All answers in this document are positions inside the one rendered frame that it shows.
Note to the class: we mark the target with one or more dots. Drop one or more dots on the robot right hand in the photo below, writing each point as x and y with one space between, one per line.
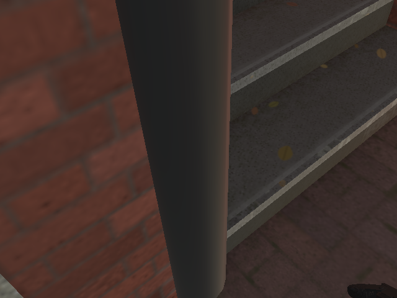
371 291

